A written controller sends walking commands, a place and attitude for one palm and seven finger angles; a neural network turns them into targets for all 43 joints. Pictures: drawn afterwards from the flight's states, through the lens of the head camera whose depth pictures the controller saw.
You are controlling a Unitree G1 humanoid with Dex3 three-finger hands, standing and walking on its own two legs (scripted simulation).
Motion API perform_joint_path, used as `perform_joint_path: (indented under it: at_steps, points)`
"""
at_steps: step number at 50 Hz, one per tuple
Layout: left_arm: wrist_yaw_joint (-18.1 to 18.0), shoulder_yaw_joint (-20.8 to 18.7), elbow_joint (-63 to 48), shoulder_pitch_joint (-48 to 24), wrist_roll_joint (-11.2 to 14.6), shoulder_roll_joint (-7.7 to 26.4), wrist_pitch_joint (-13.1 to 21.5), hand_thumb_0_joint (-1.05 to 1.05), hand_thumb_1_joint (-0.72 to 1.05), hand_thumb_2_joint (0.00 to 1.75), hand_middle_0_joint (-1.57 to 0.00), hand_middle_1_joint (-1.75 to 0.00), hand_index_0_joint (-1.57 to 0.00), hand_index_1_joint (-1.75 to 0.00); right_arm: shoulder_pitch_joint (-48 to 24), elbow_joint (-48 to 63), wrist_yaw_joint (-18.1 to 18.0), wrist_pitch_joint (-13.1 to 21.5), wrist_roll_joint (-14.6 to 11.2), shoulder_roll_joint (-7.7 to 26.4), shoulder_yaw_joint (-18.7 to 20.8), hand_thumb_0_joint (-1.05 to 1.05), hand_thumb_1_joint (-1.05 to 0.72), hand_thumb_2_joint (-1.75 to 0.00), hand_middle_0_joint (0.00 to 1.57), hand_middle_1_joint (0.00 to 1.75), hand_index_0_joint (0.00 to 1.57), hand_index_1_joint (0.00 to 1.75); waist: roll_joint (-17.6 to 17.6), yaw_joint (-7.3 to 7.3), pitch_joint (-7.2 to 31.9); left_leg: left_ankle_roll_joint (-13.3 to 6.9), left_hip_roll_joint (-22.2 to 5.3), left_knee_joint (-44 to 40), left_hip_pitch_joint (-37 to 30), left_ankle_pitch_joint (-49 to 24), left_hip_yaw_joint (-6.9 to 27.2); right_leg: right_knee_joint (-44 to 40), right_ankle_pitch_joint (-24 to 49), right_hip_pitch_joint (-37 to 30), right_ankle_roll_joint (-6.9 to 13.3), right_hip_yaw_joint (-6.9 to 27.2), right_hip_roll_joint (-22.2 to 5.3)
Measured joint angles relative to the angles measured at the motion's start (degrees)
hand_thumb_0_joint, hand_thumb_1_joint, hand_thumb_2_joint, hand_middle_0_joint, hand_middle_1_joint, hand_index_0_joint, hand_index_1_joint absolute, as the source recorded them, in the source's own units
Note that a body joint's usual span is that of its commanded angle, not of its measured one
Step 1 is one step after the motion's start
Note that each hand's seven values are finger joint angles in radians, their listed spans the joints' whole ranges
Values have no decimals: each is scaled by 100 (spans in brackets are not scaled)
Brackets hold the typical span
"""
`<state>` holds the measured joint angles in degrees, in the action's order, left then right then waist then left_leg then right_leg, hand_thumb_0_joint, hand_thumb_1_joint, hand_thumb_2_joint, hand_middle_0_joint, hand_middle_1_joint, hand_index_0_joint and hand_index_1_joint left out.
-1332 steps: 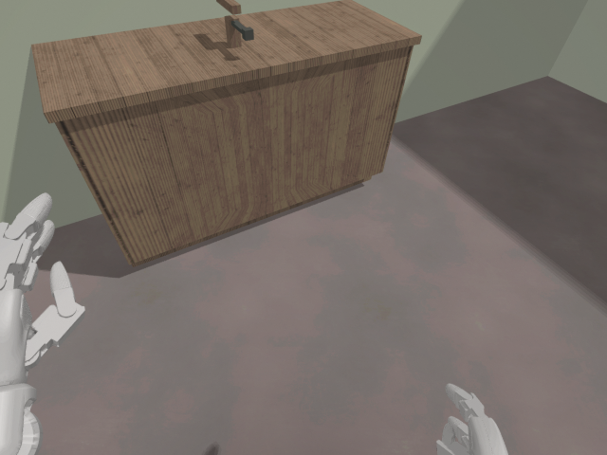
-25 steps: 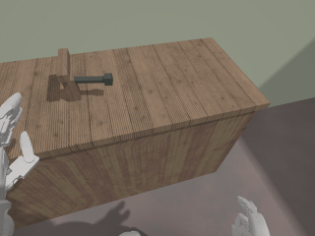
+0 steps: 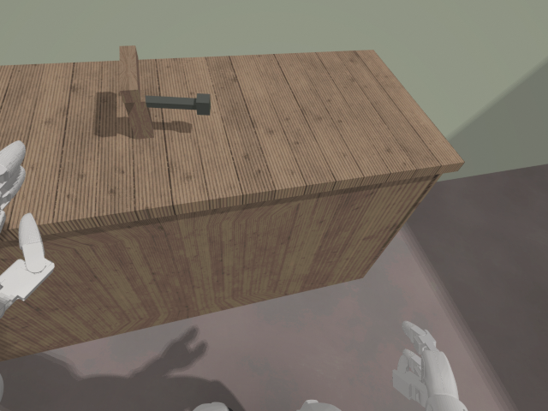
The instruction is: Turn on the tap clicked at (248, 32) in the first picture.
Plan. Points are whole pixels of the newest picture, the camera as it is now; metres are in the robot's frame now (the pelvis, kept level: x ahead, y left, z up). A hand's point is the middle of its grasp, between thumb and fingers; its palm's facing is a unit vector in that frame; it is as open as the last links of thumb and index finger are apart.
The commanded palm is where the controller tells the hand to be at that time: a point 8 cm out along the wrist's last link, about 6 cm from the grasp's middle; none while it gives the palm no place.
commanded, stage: step back with the hand held close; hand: left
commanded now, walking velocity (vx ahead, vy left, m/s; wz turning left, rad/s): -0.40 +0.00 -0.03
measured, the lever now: (203, 104) +0.61 +0.19 +0.06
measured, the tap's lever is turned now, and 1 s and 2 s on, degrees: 78 78 78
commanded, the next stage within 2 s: stop stepping back and stand still in 0.14 s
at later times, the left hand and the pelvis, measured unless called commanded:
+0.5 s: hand out of the picture +0.09 +0.22 +0.15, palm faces +0.34 -0.87 -0.35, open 7.4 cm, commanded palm +0.03 +0.27 +0.18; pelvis -0.13 -0.01 -0.01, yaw -1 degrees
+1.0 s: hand out of the picture +0.03 +0.23 +0.17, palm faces +0.43 -0.82 -0.38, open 7.4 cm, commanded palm -0.02 +0.26 +0.18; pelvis -0.18 -0.02 +0.00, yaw +1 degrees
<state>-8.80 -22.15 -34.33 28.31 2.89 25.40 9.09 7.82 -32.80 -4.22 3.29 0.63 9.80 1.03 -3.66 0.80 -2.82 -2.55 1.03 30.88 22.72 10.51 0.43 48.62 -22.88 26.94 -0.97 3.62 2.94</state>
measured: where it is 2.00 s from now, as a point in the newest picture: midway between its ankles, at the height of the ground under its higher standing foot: outside the picture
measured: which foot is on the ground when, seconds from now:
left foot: down 0.00-0.26, up 0.28-0.46, down 0.48-1.00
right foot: up 0.00-0.22, down 0.24-1.00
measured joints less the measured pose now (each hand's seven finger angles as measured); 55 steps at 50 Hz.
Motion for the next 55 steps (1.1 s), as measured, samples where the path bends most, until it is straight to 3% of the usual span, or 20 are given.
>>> perform_joint_path:
  at_steps: [5, 11, 13, 15, 18, 21, 24, 27, 30, 33, 37, 39, 41, 42, 43, 46, 49, 51, 53, 55]
  points:
    - [-77, 170, 34, -230, 8, -342, -192, 1, 89, 90, -21, -30, -21, -30, 94, -157, 132, 230, -24, -122, -143, 1, -90, -89, 20, 30, 20, 30, 151, 134, 60, 48, -237, -613, -165, -499, -43, 21, -106, -402, -42, -155, -38]
    - [27, 377, 154, -266, 52, -353, -334, 1, 89, 90, -21, -30, -21, -30, 87, -149, 133, 206, 26, -209, -301, 1, -90, -89, 20, 30, 21, 30, 281, 27, 222, 169, -350, -938, 106, -1010, -26, -1746, 317, -1315, 90, -250, -72]
    - [84, 325, 123, -202, 74, -257, -245, 1, 89, 90, -21, -30, -21, -30, 34, -108, 142, 148, 26, -171, -296, 1, -90, -89, 20, 30, 21, 30, 302, 65, 208, 276, -372, -503, 451, -701, -61, -2470, 652, -1550, 122, -297, -102]
    - [134, 434, 145, -130, 67, -344, -134, 1, 89, 90, -21, -30, -21, -30, -15, -226, 132, 59, -21, -54, -227, 1, -90, -89, 20, 30, 21, 30, 466, 74, 143, 422, -307, 811, 880, 440, 108, -2447, 841, -1452, 97, -300, -9]
    - [185, 448, 138, 169, 56, -369, -77, 1, 89, 90, -21, -30, -21, -30, 175, -229, 106, -68, -163, -3, -170, 1, -90, -89, 20, 30, 21, 30, 221, 7, 216, 425, -6, 2415, 1012, 1019, -35, -2368, 991, -1335, 69, -177, -186]
    - [120, 395, 309, 222, 16, -358, -119, 1, 88, 90, -21, -30, -22, -30, 447, -108, 56, -79, -203, 113, -118, 1, -90, -89, 20, 30, 21, 30, 74, -147, 358, 287, -54, 1816, 339, 1049, -202, -2188, 977, -1180, 30, -197, -315]
    - [13, 362, 404, 85, 17, -421, -131, 1, 88, 90, -21, -30, -22, -30, 666, 3, 2, 51, -193, 415, 36, 1, -90, -89, 20, 30, 21, 30, 313, -309, 463, 65, -257, 245, -538, 896, 67, -1622, 760, -826, -35, -411, -265]
    - [-56, 219, 555, -64, 28, -353, -207, 1, 88, 90, -21, -30, -22, -30, 625, -200, -36, 121, -197, 330, 105, 1, -90, -90, 20, 30, 20, 30, 22, -292, 278, 133, -10, 289, -599, 655, -40, -942, 178, -633, -9, -280, -377]
    - [-80, 190, 556, 52, 5, -391, -267, 1, 89, 90, -21, -30, -21, -30, 760, -257, 23, 278, -172, 258, 29, 1, -91, -90, 20, 30, 20, 30, 107, -309, 269, 182, -12, 76, -748, 444, -4, -992, 32, -753, 31, -457, -238]
    - [-27, 298, 562, 88, -63, -428, -157, 1, 89, 90, -21, -30, -21, -30, 876, -300, 83, 281, -131, 247, -42, 1, -90, -90, 20, 30, 20, 30, 343, -264, 262, 129, -96, 463, -608, 879, 114, -1706, 807, -1085, 260, -652, -97]
    - [111, 458, 731, -91, -82, -588, -64, 1, 89, 90, -21, -30, -21, -30, 774, -623, 147, 123, -117, 187, -52, 1, -90, -90, 20, 30, 20, 30, 346, -105, 302, 123, -71, 2309, 53, 1236, 16, -1824, 1139, -1073, 428, -694, -148]
    - [112, 467, 822, -154, -67, -629, -102, 1, 89, 90, -21, -30, -21, -30, 741, -663, 121, 79, -107, 138, -96, 1, -90, -90, 20, 30, 20, 30, 261, -84, 368, 88, -161, 2130, -22, 1240, -176, -1858, 1139, -1032, 422, -670, -224]
    - [61, 467, 813, -186, -55, -643, -157, 1, 89, 90, -21, -30, -21, -30, 729, -568, 56, 99, -87, 132, -155, 1, -90, -89, 20, 30, 20, 30, 228, -91, 417, 30, -251, 1205, -421, 1377, -291, -1680, 933, -900, 405, -676, -284]
    - [31, 473, 755, -192, -39, -662, -181, 1, 89, 90, -21, -30, -21, -30, 734, -451, 23, 141, -66, 191, -172, 1, -90, -89, 20, 30, 21, 30, 340, -106, 448, -56, -312, 573, -665, 1711, -156, -1455, 644, -755, 382, -709, -228]
    - [-4, 454, 720, -247, -33, -643, -197, 1, 89, 90, -21, -30, -21, -30, 679, -392, -10, 195, -56, 201, -164, 1, -90, -89, 20, 30, 21, 30, 390, -149, 408, -47, -329, 331, -678, 1372, -96, -1122, 284, -598, 315, -695, -206]
    - [-50, 319, 829, -398, -57, -476, -236, 1, 89, 90, -21, -30, -21, -30, 543, -381, -16, 285, -83, 14, -158, 1, -90, -89, 20, 30, 20, 30, 235, -151, 269, 150, -232, 299, -754, 515, -224, 113, -115, -304, 150, -492, -236]
    - [-39, 297, 991, -385, -62, -441, -281, 1, 89, 90, -21, -30, -21, -30, 603, -377, 59, 348, -107, -78, -245, 1, -90, -90, 20, 30, 20, 30, 317, -213, 342, 257, -254, 64, -880, 426, -158, -413, -132, -624, 120, -613, -276]
    - [-8, 292, 958, -324, -77, -375, -283, 1, 89, 90, -21, -30, -21, -30, 661, -285, 96, 326, -88, -96, -290, 1, -90, -90, 20, 30, 20, 30, 355, -210, 359, 255, -306, 313, -730, 683, -131, -1414, 209, -1045, 203, -637, -255]
    - [63, 363, 888, -345, -81, -467, -267, 1, 89, 90, -21, -30, -21, -30, 572, -340, 140, 263, -90, -28, -256, 1, -90, -89, 20, 30, 21, 30, 454, -136, 236, 196, -339, 1269, -355, 1100, -14, -1540, 997, -1036, 383, -733, -168]
    - [124, 487, 823, -315, -65, -653, -253, 1, 89, 90, -21, -30, -21, -30, 501, -492, 178, 216, -101, 60, -195, 1, -90, -89, 20, 30, 21, 30, 497, -67, 180, 191, -287, 2053, -76, 1154, 28, -1653, 1039, -1105, 466, -776, -120]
